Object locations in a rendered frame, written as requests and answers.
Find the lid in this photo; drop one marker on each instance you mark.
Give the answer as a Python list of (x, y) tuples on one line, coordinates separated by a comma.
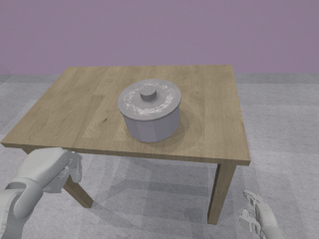
[(133, 107)]

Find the pot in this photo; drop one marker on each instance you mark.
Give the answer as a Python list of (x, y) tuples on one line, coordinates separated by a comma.
[(153, 131)]

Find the table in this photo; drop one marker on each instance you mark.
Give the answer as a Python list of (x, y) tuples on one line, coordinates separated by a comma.
[(80, 113)]

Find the robot left forearm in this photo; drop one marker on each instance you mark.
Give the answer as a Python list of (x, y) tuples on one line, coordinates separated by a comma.
[(17, 202)]

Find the knob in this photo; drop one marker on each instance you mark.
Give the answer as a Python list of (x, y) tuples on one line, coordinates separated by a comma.
[(148, 92)]

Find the robot right forearm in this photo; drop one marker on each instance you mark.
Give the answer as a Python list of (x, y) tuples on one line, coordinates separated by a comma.
[(271, 232)]

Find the robot right hand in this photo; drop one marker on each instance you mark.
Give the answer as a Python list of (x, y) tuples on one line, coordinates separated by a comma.
[(263, 215)]

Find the robot left hand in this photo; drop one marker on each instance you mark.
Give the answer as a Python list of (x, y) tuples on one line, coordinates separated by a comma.
[(45, 165)]

